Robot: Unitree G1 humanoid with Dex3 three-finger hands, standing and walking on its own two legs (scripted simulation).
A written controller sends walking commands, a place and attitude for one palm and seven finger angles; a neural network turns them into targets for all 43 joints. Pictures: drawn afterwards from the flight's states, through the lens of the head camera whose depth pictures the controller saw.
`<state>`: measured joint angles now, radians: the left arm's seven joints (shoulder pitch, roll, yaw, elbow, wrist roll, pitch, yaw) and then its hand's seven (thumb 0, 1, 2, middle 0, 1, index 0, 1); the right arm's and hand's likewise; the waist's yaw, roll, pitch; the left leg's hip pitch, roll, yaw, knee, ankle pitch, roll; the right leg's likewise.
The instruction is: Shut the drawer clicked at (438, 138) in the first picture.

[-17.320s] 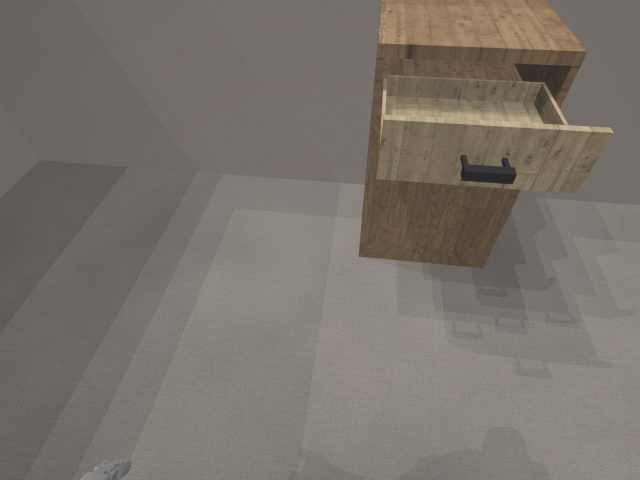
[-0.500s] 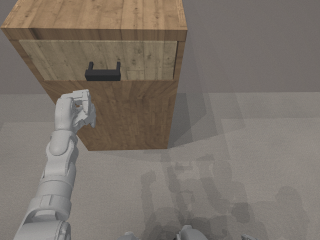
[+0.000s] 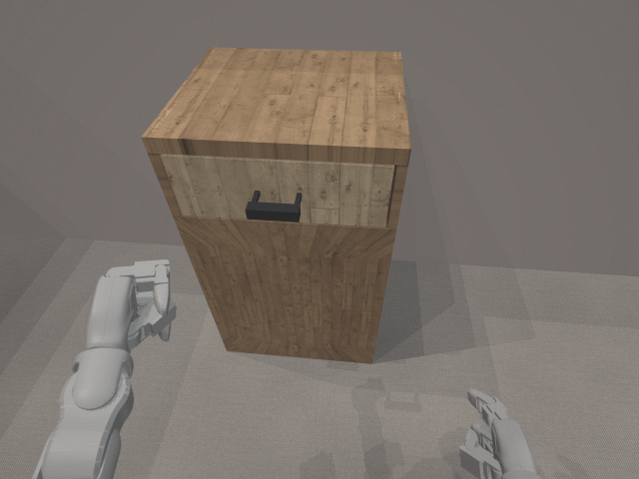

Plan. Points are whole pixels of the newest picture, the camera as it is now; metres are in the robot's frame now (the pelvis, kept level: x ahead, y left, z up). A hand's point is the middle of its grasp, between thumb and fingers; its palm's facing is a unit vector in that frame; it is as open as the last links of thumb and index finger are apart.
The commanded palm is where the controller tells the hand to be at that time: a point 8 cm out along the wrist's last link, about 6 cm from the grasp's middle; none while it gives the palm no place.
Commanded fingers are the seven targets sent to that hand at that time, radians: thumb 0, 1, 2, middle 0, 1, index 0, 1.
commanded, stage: draw the hand back to the body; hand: left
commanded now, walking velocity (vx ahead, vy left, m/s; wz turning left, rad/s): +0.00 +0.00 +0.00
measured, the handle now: (275, 204) +0.62 +0.15 -0.04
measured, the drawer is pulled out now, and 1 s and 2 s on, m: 0.00 0.00 0.00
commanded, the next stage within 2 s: step back with the hand held close in 0.54 s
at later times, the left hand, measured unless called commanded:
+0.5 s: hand (62, 362) +0.17 +0.24 +0.16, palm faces +0.42 -0.82 -0.40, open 3.3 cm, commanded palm +0.13 +0.28 +0.18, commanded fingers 0.00 0.90 0.90 -1.40 -1.60 -1.40 -1.60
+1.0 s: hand (63, 367) +0.17 +0.25 +0.15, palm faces +0.29 -0.82 -0.50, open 3.3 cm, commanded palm +0.11 +0.29 +0.18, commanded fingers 0.00 0.90 0.90 -1.40 -1.60 -1.40 -1.60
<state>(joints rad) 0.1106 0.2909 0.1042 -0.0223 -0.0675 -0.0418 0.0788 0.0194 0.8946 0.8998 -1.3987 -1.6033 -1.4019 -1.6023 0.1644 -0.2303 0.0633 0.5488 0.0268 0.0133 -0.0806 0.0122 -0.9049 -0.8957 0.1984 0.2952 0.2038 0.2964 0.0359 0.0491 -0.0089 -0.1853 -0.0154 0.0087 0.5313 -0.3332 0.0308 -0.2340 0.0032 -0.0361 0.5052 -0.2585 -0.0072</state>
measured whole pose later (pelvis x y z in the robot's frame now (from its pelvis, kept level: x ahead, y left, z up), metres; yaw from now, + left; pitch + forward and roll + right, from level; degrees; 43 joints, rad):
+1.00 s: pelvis -0.02 +0.02 +0.01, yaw -1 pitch +0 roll -1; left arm 0.62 0.38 0.34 -0.49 -0.04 -0.19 0.11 0.02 0.89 0.90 -1.40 -1.60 -1.41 -1.60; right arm 0.20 -0.25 -0.02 0.57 0.00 0.00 -0.07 0.01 -0.90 -0.90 0.20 0.30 0.20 0.30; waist -0.01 0.04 0.02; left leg -0.20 -0.03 0.04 0.45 -0.25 0.05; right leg -0.26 -0.01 0.00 0.42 -0.17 0.02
